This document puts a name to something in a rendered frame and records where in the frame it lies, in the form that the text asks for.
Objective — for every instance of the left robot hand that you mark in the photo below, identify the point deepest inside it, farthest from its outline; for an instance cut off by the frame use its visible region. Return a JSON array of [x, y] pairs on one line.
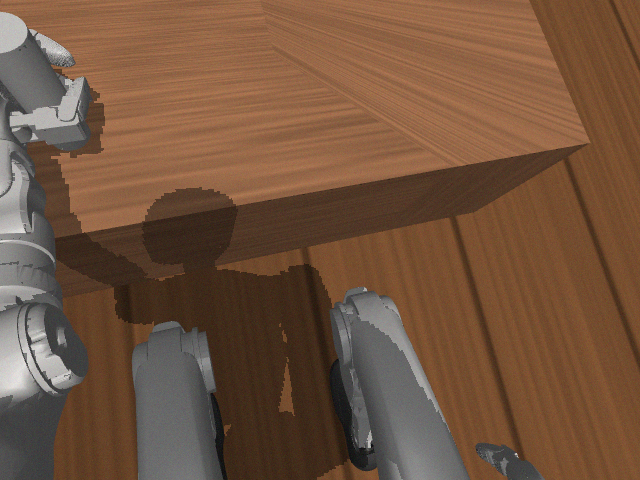
[[53, 124]]

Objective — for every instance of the right robot hand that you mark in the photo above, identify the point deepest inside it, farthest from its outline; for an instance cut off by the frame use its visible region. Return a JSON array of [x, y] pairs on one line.
[[507, 462]]

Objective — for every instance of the right robot foot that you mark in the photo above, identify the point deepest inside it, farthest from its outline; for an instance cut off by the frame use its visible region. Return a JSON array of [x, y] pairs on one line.
[[362, 458]]

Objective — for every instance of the left robot foot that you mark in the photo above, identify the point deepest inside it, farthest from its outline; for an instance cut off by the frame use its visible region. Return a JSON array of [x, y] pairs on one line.
[[219, 435]]

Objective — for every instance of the left robot arm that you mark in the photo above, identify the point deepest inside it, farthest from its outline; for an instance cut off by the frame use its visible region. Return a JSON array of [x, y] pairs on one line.
[[41, 356]]

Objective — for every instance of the can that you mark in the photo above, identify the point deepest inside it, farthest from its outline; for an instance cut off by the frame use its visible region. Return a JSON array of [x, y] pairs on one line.
[[27, 74]]

